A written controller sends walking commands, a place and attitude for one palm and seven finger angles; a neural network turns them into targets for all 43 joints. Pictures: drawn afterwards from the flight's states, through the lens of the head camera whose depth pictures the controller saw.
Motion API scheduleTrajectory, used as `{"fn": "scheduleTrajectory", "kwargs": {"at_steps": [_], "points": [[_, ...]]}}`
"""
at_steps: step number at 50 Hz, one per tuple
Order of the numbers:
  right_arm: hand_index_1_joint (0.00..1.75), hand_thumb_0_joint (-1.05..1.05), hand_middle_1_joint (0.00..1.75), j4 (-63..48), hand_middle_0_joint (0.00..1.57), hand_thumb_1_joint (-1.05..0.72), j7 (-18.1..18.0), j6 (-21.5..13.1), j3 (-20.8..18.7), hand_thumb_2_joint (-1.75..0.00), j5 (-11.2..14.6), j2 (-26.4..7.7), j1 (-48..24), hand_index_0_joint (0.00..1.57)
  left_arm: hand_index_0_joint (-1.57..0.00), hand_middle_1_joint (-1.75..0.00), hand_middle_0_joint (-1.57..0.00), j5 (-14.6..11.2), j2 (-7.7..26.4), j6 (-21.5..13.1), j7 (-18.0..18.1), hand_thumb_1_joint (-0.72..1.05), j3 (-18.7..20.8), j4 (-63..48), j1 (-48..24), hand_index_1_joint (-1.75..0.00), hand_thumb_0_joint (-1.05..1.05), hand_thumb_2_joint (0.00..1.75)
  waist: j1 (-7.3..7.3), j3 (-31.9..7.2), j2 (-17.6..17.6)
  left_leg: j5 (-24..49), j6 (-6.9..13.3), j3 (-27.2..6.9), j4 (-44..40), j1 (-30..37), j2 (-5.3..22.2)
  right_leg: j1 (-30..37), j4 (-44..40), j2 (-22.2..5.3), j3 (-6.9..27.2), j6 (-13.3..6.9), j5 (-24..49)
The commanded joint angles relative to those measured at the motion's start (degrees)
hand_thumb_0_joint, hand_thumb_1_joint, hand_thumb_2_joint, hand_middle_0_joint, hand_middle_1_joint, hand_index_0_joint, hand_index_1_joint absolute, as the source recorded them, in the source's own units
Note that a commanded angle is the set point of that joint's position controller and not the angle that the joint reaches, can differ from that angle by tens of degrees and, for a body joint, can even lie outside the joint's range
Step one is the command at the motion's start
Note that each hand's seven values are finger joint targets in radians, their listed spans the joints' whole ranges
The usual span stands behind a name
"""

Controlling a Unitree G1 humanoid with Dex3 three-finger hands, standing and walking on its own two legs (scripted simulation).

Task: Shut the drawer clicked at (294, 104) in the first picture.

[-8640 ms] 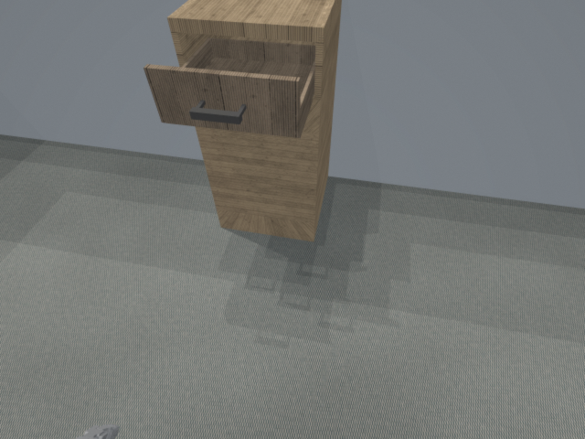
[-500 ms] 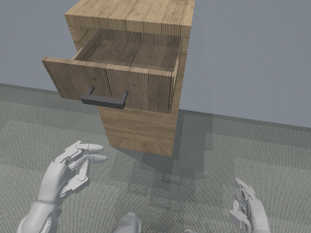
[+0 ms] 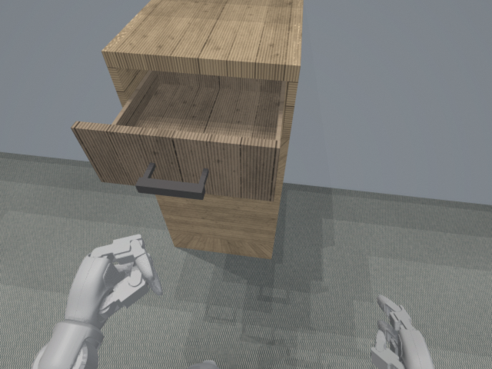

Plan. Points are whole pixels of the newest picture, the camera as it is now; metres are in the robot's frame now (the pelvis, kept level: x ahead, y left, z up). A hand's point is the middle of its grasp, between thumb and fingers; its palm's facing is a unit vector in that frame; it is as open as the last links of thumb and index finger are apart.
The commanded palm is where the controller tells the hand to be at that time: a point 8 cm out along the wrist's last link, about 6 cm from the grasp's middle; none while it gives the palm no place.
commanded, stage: raise the hand and make a fist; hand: left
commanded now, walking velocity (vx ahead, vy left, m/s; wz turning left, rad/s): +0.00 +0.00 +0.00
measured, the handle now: (174, 179) +0.44 +0.17 +0.04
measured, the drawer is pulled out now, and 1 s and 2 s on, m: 0.21 0.21 0.21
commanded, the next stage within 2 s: bring the fist close to the handle in 0.80 s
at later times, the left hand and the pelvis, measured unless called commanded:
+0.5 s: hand (135, 249) +0.24 +0.16 +0.14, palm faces -0.07 -1.00 -0.06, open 3.2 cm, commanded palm +0.21 +0.21 +0.14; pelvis +0.01 -0.01 +0.02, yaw +0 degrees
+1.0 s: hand (139, 249) +0.24 +0.16 +0.13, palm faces -0.05 -1.00 -0.06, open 3.2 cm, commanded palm +0.22 +0.21 +0.13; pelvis +0.01 -0.03 +0.02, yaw +0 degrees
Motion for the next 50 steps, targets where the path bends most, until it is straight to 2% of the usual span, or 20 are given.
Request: {"fn": "scheduleTrajectory", "kwargs": {"at_steps": [1,3,5,8,12,13,17,18,20,23,30,33,35,38,39,41,43,45,48,50], "points": [[0.3,0.0,0.3,-9.62,0.2,-0.9,-0.16,-2.49,-1.15,-0.9,-0.03,-5.53,-3.87,0.2,-1.32,-1.51,-1.32,-0.13,3.83,-1.13,0.87,0.9,0.85,-16.22,-7.65,-1.51,0.0,0.9,-0.85,-8.96,1.83,9.25,-0.2,-5.25,-9.91,15.47,0.61,-2.13,-8.44,1.25,0.12,0.15,12.82],[0.3,0.0,0.3,-9.43,0.2,-0.9,-0.27,-1.86,-0.81,-0.9,-0.25,-5.79,-4.07,0.2,-1.36,-1.56,-1.36,0.61,5.37,0.69,1.31,0.9,1.86,-15.66,-8.37,-1.56,0.0,0.9,-0.58,-7.96,0.11,9.3,-0.06,-5.45,-10.71,15.52,0.67,-1.06,-9.15,1.47,0.11,0.06,13.03],[0.3,0.0,0.3,-10.06,0.2,-0.9,-0.27,-1.15,-0.48,-0.9,-0.09,-5.51,-4.46,0.2,-1.4,-1.6,-1.4,0.7,4.35,2.57,1.14,0.9,0.88,-16.56,-9.27,-1.6,0.0,0.9,-0.44,-8.02,1.33,9.66,-0.27,-5.46,-11.66,16.78,0.65,-0.35,-9.71,1.35,-0.09,0.04,13.53],[0.3,0.0,0.3,-10.13,0.2,-0.9,-0.39,-0.25,0.14,-0.9,-0.16,-5.42,-5.3,0.2,-1.4,-1.6,-1.4,0.73,5.08,5.1,1.64,0.9,1.67,-16.21,-10.63,-1.6,0.0,0.9,-0.13,-6.41,-0.11,8.69,-0.18,-5.46,-12.93,16.98,0.67,0.99,-11.26,1.48,-0.08,0.01,12.84],[0.3,0.0,0.3,-10.35,0.2,-0.9,-0.51,0.16,0.52,-0.9,-0.09,-4.83,-6.11,0.2,-1.4,-1.6,-1.4,0.45,4.65,7.0,1.97,0.9,1.89,-18.4,-13.14,-1.6,0.0,0.9,0.34,-7.87,0.5,10.51,-0.34,-5.14,-14.09,19.56,0.61,3.04,-12.59,1.28,-0.1,0.02,14.5],[0.3,0.0,0.3,-9.9,0.2,-0.9,-0.59,0.28,0.57,-0.9,-0.21,-5.17,-6.14,0.2,-1.4,-1.6,-1.4,0.39,6.98,7.55,2.18,0.9,4.1,-17.01,-12.81,-1.6,0.0,0.9,0.34,-6.95,-2.75,11.05,-0.01,-5.0,-14.06,18.88,0.65,3.91,-13.21,1.4,0.12,0.11,15.29],[0.3,0.0,0.3,-9.48,0.2,-0.9,-0.73,0.07,0.8,-0.9,0.18,-4.68,-7.35,0.2,-1.4,-1.6,-1.4,-0.44,5.73,8.58,1.35,0.9,3.98,-17.91,-16.1,-1.6,0.0,0.9,0.54,-7.17,-0.08,11.04,-0.23,-4.46,-15.42,20.74,0.27,5.2,-14.79,1.09,0.25,0.08,15.41],[0.3,0.0,0.3,-9.12,0.2,-0.9,-0.77,-0.12,0.79,-0.9,0.17,-5.07,-7.45,0.2,-1.4,-1.6,-1.4,-0.69,7.53,9.05,1.13,0.9,5.4,-16.7,-15.36,-1.6,0.0,0.9,0.77,-6.58,-1.3,11.07,0.05,-4.16,-15.32,20.15,0.24,5.95,-15.59,1.13,0.79,0.15,15.59],[0.3,0.0,0.3,-8.73,0.2,-0.9,-0.89,-0.42,0.82,-0.9,0.38,-4.93,-7.7,0.2,-1.4,-1.6,-1.4,-1.31,7.78,9.53,0.48,0.9,6.42,-16.75,-16.34,-1.6,0.0,0.9,1.01,-7.15,-0.03,11.86,-0.06,-3.79,-15.96,21.07,0.02,7.0,-16.3,0.87,0.91,0.12,16.72],[0.3,0.0,0.3,-7.98,0.2,-0.9,-0.95,-0.68,0.59,-0.9,0.53,-5.4,-7.57,0.2,-1.4,-1.6,-1.4,-2.54,8.17,10.44,-0.92,0.9,8.53,-11.37,-11.11,-1.6,0.0,0.9,1.47,-4.33,-3.62,12.06,0.05,-3.23,-16.07,19.29,-0.2,7.7,-17.76,0.81,1.46,0.41,17.78],[0.3,0.0,0.3,-7.78,0.2,-0.9,-0.98,-2.85,0.07,-0.9,0.52,-5.23,-7.41,0.2,-1.4,-1.6,-1.4,-3.09,7.94,7.11,-1.82,0.9,7.82,-16.05,-14.33,-1.6,0.0,0.9,0.81,-5.54,-0.01,11.56,0.18,-2.63,-15.97,21.2,-0.7,7.35,-18.66,0.56,2.36,0.75,17.01],[0.3,0.0,0.3,-6.21,0.2,-0.9,-1.2,-3.44,-0.11,-0.9,0.42,-5.88,-6.76,0.2,-1.4,-1.6,-1.4,-2.99,10.53,5.53,-1.32,0.9,10.11,-13.32,-16.05,-1.6,0.0,0.9,0.33,-3.31,-1.5,9.65,0.21,-2.65,-15.77,19.95,-0.76,6.48,-19.9,0.39,3.34,1.0,14.16],[0.3,0.0,0.3,-6.3,0.2,-0.9,-1.29,-3.72,-0.2,-0.9,0.59,-5.74,-7.19,0.2,-1.4,-1.6,-1.4,-2.96,9.15,5.05,-1.64,0.9,8.83,-12.35,-16.86,-1.6,0.0,0.9,0.28,-3.4,-1.11,8.79,0.18,-2.43,-16.08,20.19,-0.85,6.3,-20.16,0.25,3.57,1.05,12.91],[0.3,0.0,0.3,-5.54,0.2,-0.9,-1.43,-4.19,-0.35,-0.9,0.69,-6.07,-7.11,0.2,-1.4,-1.6,-1.4,-2.91,11.12,4.71,-1.92,0.9,10.69,-10.03,-17.12,-1.6,0.0,0.9,0.52,-3.93,-1.7,8.95,0.24,-2.31,-15.96,19.96,-0.81,7.13,-20.76,-0.01,4.33,1.25,12.79],[0.3,0.0,0.3,-5.79,0.2,-0.9,-1.37,-4.27,-0.29,-0.9,0.76,-5.77,-7.39,0.2,-1.4,-1.6,-1.4,-3.03,9.37,4.78,-2.38,0.9,9.1,-9.73,-16.94,-1.6,0.0,0.9,0.63,-4.23,-0.64,8.86,0.25,-2.11,-15.98,20.0,-0.99,7.24,-20.94,-0.26,4.77,1.31,12.86],[0.3,0.0,0.3,-5.46,0.2,-0.9,-1.52,-4.66,-0.23,-0.9,0.88,-5.97,-7.59,0.2,-1.4,-1.6,-1.4,-3.43,10.6,4.78,-2.76,0.9,10.08,-8.67,-19.25,-1.6,0.0,0.9,0.5,-3.66,-1.84,8.56,0.18,-2.15,-15.98,19.66,-0.94,7.35,-21.29,-0.39,5.09,1.5,12.58],[0.3,0.0,0.3,-5.32,0.2,-0.9,-1.49,-4.89,-0.32,-0.9,0.77,-6.03,-7.46,0.2,-1.4,-1.6,-1.4,-3.47,11.45,4.76,-2.97,0.9,11.5,-7.5,-17.2,-1.6,0.0,0.9,1.1,-4.55,-2.9,9.69,0.22,-2.11,-15.77,19.4,-0.82,8.38,-21.24,-0.52,5.41,1.69,14.2],[0.3,0.0,0.3,-5.55,0.2,-0.9,-1.27,-5.15,-0.36,-0.9,0.85,-5.88,-7.6,0.2,-1.4,-1.6,-1.4,-3.78,10.47,4.67,-3.4,0.9,11.14,-8.07,-16.99,-1.6,0.0,0.9,1.19,-5.44,-2.34,11.21,0.25,-1.93,-15.89,20.14,-0.95,8.9,-20.42,-0.49,4.83,1.72,17.45],[0.3,0.0,0.3,-4.81,0.2,-0.9,-1.26,-4.92,-0.39,-0.9,0.7,-6.37,-6.87,0.2,-1.4,-1.6,-1.4,-3.8,10.42,4.92,-3.76,0.9,11.56,-3.25,-16.72,-1.6,0.0,0.9,0.62,-2.6,-4.73,10.7,0.19,-1.93,-15.0,17.69,-1.01,7.33,-20.5,-0.78,5.58,2.44,18.01],[0.3,0.0,0.3,-5.05,0.2,-0.9,-1.13,-4.81,-0.54,-0.9,0.8,-6.24,-6.78,0.2,-1.4,-1.6,-1.4,-3.5,8.76,4.18,-4.15,0.9,9.5,-3.65,-19.08,-1.6,0.0,0.9,0.15,-3.63,-3.25,11.35,0.21,-1.74,-14.82,18.54,-1.25,6.74,-19.41,-0.48,4.89,2.11,18.66]]}}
